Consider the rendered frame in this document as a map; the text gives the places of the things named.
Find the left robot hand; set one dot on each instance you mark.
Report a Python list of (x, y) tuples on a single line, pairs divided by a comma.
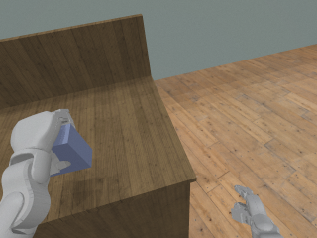
[(40, 131)]

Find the sponge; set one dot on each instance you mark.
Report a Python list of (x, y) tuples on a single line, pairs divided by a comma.
[(70, 146)]

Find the left robot forearm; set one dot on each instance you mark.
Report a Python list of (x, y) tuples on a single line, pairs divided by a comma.
[(26, 201)]

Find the right robot hand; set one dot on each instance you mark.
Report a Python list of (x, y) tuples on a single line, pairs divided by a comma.
[(243, 212)]

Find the table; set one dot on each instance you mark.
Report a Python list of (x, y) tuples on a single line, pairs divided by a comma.
[(138, 185)]

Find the right robot forearm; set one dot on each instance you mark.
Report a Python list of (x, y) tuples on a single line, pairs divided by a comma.
[(263, 227)]

